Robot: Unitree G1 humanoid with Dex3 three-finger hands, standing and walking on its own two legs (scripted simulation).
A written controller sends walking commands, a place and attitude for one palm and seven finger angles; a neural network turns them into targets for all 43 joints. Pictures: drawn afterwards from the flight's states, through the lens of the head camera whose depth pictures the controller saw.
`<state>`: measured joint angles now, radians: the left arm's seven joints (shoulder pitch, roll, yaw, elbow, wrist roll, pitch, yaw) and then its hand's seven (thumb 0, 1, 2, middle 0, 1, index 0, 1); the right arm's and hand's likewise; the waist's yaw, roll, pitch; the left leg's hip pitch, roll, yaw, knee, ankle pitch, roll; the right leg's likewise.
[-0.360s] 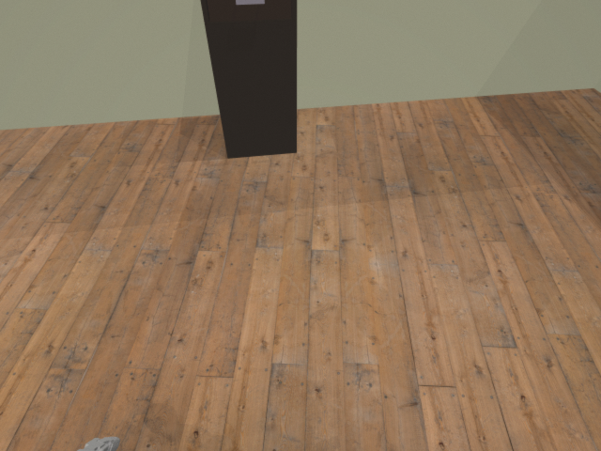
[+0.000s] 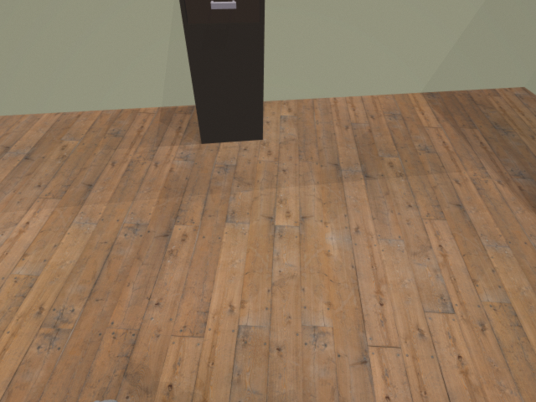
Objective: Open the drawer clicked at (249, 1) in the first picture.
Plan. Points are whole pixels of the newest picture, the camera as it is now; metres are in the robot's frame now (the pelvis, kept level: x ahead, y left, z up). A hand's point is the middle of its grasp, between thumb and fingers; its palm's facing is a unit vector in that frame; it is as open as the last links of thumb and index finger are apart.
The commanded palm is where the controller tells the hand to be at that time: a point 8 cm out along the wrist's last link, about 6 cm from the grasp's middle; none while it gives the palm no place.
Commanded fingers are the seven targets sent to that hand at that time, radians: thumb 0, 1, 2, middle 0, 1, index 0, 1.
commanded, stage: stand and wait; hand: left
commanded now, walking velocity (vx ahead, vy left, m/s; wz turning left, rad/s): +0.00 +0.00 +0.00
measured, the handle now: (223, 3) +1.68 +0.31 +0.02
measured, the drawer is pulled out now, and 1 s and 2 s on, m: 0.00 0.00 0.00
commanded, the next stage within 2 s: look at it before walking up in 0.46 s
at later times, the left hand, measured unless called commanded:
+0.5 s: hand out of the picture +0.06 +0.25 -0.15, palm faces -0.03 -0.94 -0.34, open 7.4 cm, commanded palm none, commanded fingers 0.00 0.90 0.90 -0.20 -0.30 -0.20 -0.30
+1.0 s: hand out of the picture +0.06 +0.24 -0.15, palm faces -0.02 -0.94 -0.33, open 7.4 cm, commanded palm none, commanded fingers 0.00 0.90 0.90 -0.20 -0.30 -0.20 -0.30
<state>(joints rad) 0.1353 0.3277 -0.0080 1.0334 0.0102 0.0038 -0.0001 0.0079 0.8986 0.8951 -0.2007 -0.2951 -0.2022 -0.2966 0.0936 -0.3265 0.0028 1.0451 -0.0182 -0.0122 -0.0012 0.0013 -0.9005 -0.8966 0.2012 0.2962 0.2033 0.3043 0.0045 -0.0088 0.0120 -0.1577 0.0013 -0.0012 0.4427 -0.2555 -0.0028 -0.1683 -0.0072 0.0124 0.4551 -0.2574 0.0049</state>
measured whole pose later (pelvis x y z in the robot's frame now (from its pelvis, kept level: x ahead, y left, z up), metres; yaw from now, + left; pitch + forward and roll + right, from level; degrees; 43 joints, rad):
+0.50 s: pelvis -0.01 +0.00 +0.00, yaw +0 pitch -2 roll +0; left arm 0.14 0.35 0.00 1.09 0.01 0.00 0.00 0.01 0.90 0.90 -0.20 -0.29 -0.20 -0.30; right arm 0.13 -0.34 0.00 1.12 -0.01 -0.01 0.00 0.00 -0.90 -0.90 0.20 0.30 0.20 0.30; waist 0.00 0.00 0.03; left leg -0.15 0.01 0.00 0.39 -0.21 -0.01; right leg -0.16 0.00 0.01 0.41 -0.21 0.00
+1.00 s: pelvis -0.01 +0.00 +0.00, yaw +0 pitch -2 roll +0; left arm 0.14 0.34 0.00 1.09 0.01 0.00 0.00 0.01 0.90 0.90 -0.20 -0.29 -0.20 -0.30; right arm 0.12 -0.34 0.00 1.12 -0.01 -0.01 0.00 0.00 -0.90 -0.90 0.20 0.30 0.20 0.30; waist 0.00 0.00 0.03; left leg -0.14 0.01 0.00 0.37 -0.20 -0.01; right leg -0.15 0.00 0.01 0.39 -0.20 0.00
